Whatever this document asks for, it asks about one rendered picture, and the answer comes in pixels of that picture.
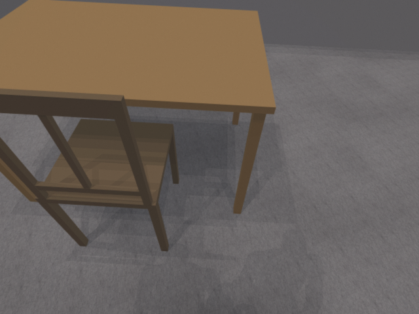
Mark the chair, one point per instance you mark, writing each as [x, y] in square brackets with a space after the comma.
[105, 162]

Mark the table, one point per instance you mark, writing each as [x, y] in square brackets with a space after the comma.
[154, 56]

